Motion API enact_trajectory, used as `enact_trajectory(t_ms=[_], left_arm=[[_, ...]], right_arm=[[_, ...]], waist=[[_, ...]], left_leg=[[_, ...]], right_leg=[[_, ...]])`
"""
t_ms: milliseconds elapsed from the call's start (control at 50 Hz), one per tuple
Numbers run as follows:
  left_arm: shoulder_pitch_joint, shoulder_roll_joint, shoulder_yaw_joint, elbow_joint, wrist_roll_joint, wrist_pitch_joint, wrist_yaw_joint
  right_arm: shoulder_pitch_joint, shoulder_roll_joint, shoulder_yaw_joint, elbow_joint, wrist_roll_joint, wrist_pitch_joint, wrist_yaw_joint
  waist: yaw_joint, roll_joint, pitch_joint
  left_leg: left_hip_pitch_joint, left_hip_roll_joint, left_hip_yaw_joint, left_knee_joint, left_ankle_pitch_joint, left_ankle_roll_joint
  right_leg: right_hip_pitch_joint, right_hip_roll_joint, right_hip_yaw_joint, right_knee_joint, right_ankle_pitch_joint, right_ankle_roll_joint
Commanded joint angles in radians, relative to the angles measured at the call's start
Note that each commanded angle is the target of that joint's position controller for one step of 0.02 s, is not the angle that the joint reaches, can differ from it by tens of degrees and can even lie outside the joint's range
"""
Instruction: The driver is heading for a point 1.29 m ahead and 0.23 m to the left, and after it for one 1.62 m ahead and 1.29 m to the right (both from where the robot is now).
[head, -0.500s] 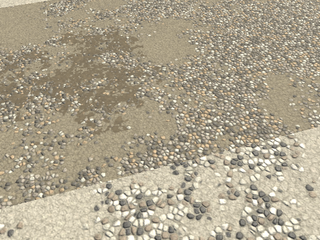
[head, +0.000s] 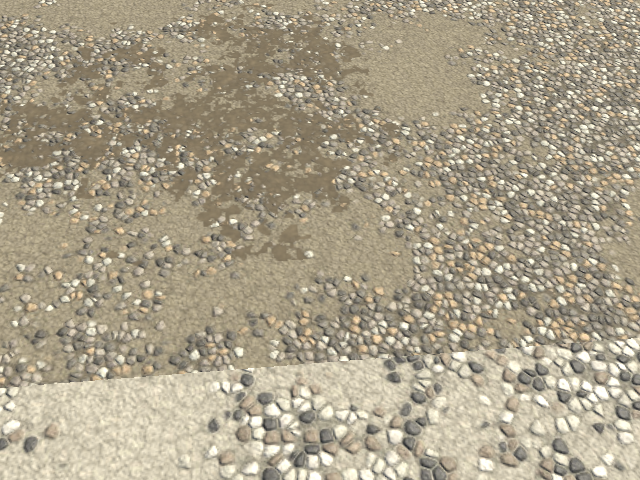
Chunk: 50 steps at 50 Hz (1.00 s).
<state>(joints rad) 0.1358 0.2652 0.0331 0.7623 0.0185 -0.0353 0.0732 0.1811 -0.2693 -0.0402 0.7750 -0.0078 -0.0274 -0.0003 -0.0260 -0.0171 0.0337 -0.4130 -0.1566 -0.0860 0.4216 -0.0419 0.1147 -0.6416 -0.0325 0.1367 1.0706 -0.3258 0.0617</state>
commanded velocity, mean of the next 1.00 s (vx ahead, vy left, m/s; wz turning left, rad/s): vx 0.10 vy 0.00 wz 0.44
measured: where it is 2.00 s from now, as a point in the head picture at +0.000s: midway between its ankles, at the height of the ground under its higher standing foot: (214, 418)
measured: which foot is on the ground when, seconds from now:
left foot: down 0.00-0.26, up 0.28-0.72, down 0.74-1.00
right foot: up 0.00-0.24, down 0.26-0.74, up 0.76-1.00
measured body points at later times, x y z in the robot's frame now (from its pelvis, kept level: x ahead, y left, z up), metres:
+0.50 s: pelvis +0.04 -0.07 +0.01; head +0.08 -0.08 +0.46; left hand +0.10 +0.23 -0.07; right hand +0.25 -0.31 -0.11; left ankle -0.01 +0.08 -0.63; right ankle +0.08 -0.16 -0.73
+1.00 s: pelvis +0.08 +0.01 +0.02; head +0.08 +0.04 +0.47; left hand +0.07 +0.32 -0.10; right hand +0.25 -0.20 -0.08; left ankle -0.03 +0.06 -0.73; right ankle +0.25 -0.10 -0.65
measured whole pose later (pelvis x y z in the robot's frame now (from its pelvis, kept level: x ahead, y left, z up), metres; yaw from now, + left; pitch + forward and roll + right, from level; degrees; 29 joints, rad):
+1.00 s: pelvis +0.08 +0.01 +0.02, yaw +26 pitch +2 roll -1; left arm 0.22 0.32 0.08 0.76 -0.01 -0.06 -0.02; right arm 0.40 -0.23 -0.04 0.72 0.00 -0.06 0.01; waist -0.02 -0.06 -0.03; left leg -0.05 -0.04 -0.01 0.25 -0.24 0.06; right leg -0.69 -0.10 0.02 0.97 -0.06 0.01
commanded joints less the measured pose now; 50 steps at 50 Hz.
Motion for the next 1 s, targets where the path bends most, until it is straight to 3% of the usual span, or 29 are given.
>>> enact_trajectory(t_ms=[20,80,160,200,220,240,260,280,300,320,340,360,420,480,540,640,680,700,720,740,760,780,800,820,860,920,1000], left_arm=[[0.104,0.078,0.028,-0.043,-0.006,0.024,0.017],[0.049,0.079,0.030,-0.072,-0.008,0.018,0.012],[0.032,0.081,0.028,-0.084,-0.026,-0.007,-0.008],[0.061,0.090,0.033,-0.080,-0.037,-0.017,-0.020],[0.105,0.096,0.039,-0.068,-0.041,-0.020,-0.027],[0.146,0.121,0.050,-0.054,-0.038,-0.022,-0.031],[0.151,0.177,0.063,-0.063,-0.018,-0.017,-0.030],[0.117,0.248,0.081,-0.073,0.029,-0.006,-0.033],[0.067,0.187,0.072,-0.109,0.043,-0.013,-0.034],[0.016,0.140,0.060,-0.135,0.030,-0.015,-0.030],[-0.012,0.115,0.052,-0.148,0.012,-0.013,-0.030],[-0.017,0.100,0.045,-0.152,-0.005,-0.011,-0.027],[0.013,0.099,0.037,-0.156,0.000,0.005,-0.022],[0.088,0.128,0.050,-0.141,0.002,0.023,-0.013],[0.081,0.165,0.066,-0.142,-0.003,0.029,-0.015],[0.062,0.189,0.075,-0.130,-0.025,0.026,-0.039],[0.067,0.197,0.077,-0.116,-0.047,0.021,-0.048],[0.055,0.190,0.073,-0.109,-0.059,0.020,-0.052],[0.071,0.149,0.058,-0.094,-0.058,0.017,-0.058],[0.074,0.075,0.032,-0.091,-0.032,0.008,-0.070],[0.032,-0.014,0.000,-0.144,0.008,-0.005,-0.089],[-0.040,0.106,0.039,-0.171,-0.028,-0.021,-0.083],[-0.059,0.167,0.060,-0.171,-0.055,-0.027,-0.083],[-0.032,0.176,0.066,-0.150,-0.053,-0.030,-0.085],[0.021,0.163,0.071,-0.109,-0.026,-0.038,-0.083],[0.042,0.118,0.061,-0.077,-0.024,-0.047,-0.091],[-0.040,0.082,0.045,-0.096,-0.026,-0.049,-0.091]], right_arm=[[-0.029,-0.152,-0.042,-0.099,0.014,0.011,-0.029],[-0.013,-0.159,-0.049,-0.115,0.018,0.029,-0.045],[0.016,-0.155,-0.057,-0.135,0.011,0.051,-0.052],[0.018,-0.151,-0.058,-0.149,0.014,0.060,-0.051],[0.003,-0.149,-0.058,-0.158,0.023,0.065,-0.052],[0.010,-0.136,-0.054,-0.164,0.034,0.069,-0.052],[0.059,-0.085,-0.042,-0.162,0.036,0.072,-0.051],[0.030,-0.088,-0.050,-0.212,0.046,0.057,-0.044],[0.035,-0.188,-0.078,-0.194,0.012,0.040,-0.038],[0.066,-0.211,-0.091,-0.165,0.016,0.044,-0.033],[0.098,-0.181,-0.088,-0.136,0.017,0.059,-0.037],[0.115,-0.155,-0.083,-0.128,0.013,0.073,-0.039],[0.073,-0.106,-0.065,-0.161,0.030,0.084,-0.035],[-0.015,-0.086,-0.054,-0.212,0.032,0.076,-0.030],[-0.031,-0.069,-0.044,-0.239,0.027,0.072,-0.015],[-0.030,-0.064,-0.040,-0.255,0.022,0.075,0.002],[-0.012,-0.059,-0.039,-0.249,0.028,0.073,0.010],[0.032,-0.054,-0.041,-0.228,0.030,0.069,0.016],[0.095,-0.066,-0.048,-0.194,0.033,0.064,0.016],[0.186,-0.088,-0.056,-0.168,0.035,0.057,0.010],[0.246,-0.195,-0.072,-0.174,0.022,0.047,-0.002],[0.267,-0.251,-0.087,-0.177,0.005,0.016,0.007],[0.218,-0.195,-0.070,-0.173,0.008,-0.009,0.010],[0.167,-0.150,-0.054,-0.169,0.015,-0.026,0.011],[0.104,-0.118,-0.039,-0.176,0.017,-0.038,0.009],[0.142,-0.103,-0.036,-0.151,0.005,-0.052,0.006],[0.199,-0.117,-0.038,-0.106,0.010,-0.052,0.000]], waist=[[0.035,0.119,-0.155],[0.012,0.145,-0.145],[-0.008,0.162,-0.144],[0.006,0.176,-0.139],[0.037,0.174,-0.136],[0.056,0.155,-0.138],[0.028,0.012,-0.173],[-0.002,-0.308,-0.112],[0.006,-0.223,-0.114],[-0.013,-0.131,-0.120],[-0.023,-0.081,-0.117],[-0.017,-0.075,-0.102],[0.013,-0.112,-0.059],[0.071,-0.137,-0.066],[0.078,-0.141,-0.094],[0.071,-0.161,-0.109],[0.058,-0.157,-0.122],[0.027,-0.146,-0.119],[0.004,-0.116,-0.127],[-0.026,-0.016,-0.174],[-0.031,0.267,-0.175],[-0.086,0.246,-0.094],[-0.062,0.200,0.003],[-0.028,0.204,0.052],[0.012,0.176,0.051],[0.017,0.114,0.009],[-0.017,0.111,0.028]], left_leg=[[0.066,0.253,-0.335,-0.153,-0.233,0.130],[0.094,0.250,-0.386,-0.148,-0.321,0.101],[0.135,0.254,-0.437,-0.123,-0.249,0.094],[0.153,0.249,-0.473,-0.105,-0.197,0.083],[0.143,0.228,-0.475,-0.082,-0.185,0.064],[0.095,0.183,-0.447,-0.042,-0.231,0.026],[-0.028,0.099,-0.341,0.139,-0.424,-0.025],[-0.249,-0.056,-0.117,0.357,-0.562,-0.072],[-0.285,0.026,-0.136,0.587,-0.529,-0.119],[-0.257,0.040,-0.119,0.683,-0.462,-0.136],[-0.243,0.042,-0.100,0.756,-0.411,-0.156],[-0.261,0.047,-0.090,0.844,-0.370,-0.175],[-0.278,0.083,-0.010,0.857,-0.299,-0.213],[-0.320,0.129,0.011,0.722,-0.293,-0.244],[-0.250,0.176,0.046,0.601,-0.321,-0.243],[-0.040,0.164,0.118,0.366,-0.362,-0.179],[0.054,0.153,0.134,0.209,-0.321,-0.128],[0.163,0.137,0.157,0.079,-0.243,-0.095],[0.309,0.108,0.165,-0.008,-0.227,-0.067],[0.514,0.198,0.034,-0.026,-0.236,-0.040],[0.630,0.478,-0.359,-0.090,-0.300,0.070],[0.466,0.582,-0.564,-0.211,-0.452,0.229],[0.422,0.534,-0.496,-0.248,-0.579,0.210],[0.391,0.477,-0.413,-0.265,-0.588,0.164],[0.360,0.401,-0.279,-0.282,-0.407,0.110],[0.382,0.364,-0.163,-0.291,-0.162,0.098],[0.399,0.347,-0.087,-0.296,-0.041,0.086]], right_leg=[[0.056,0.029,-0.019,-0.089,0.052,0.020],[0.063,0.045,-0.009,-0.196,0.060,0.019],[0.158,0.072,-0.017,-0.345,0.010,0.001],[0.240,0.083,-0.027,-0.470,0.000,-0.020],[0.318,0.079,-0.040,-0.595,0.061,-0.036],[0.431,0.038,-0.044,-0.711,0.136,-0.055],[0.576,-0.146,0.095,-0.746,0.152,-0.120],[0.564,-0.335,0.351,-0.790,0.370,-0.272],[0.518,-0.389,0.370,-0.786,0.435,-0.323],[0.501,-0.329,0.255,-0.755,0.452,-0.287],[0.488,-0.259,0.158,-0.735,0.443,-0.246],[0.486,-0.233,0.105,-0.731,0.437,-0.235],[0.478,-0.178,-0.015,-0.755,0.416,-0.249],[0.600,-0.219,-0.018,-0.750,0.469,-0.285],[0.614,-0.258,-0.047,-0.743,0.499,-0.300],[0.532,-0.273,-0.079,-0.717,0.511,-0.308],[0.508,-0.280,-0.063,-0.717,0.293,-0.288],[0.445,-0.267,-0.073,-0.699,0.167,-0.265],[0.357,-0.228,-0.101,-0.654,0.043,-0.226],[0.204,-0.169,-0.171,-0.511,-0.120,-0.153],[-0.087,-0.052,-0.280,-0.152,-0.342,-0.057],[-0.218,-0.020,-0.148,0.008,-0.329,-0.057],[-0.256,-0.058,-0.105,0.057,-0.214,-0.073],[-0.266,-0.071,-0.097,0.049,-0.097,-0.086],[-0.217,-0.091,-0.091,0.023,0.076,-0.079],[-0.194,-0.085,-0.108,-0.003,0.235,-0.059],[-0.186,-0.071,-0.117,-0.208,0.347,-0.038]])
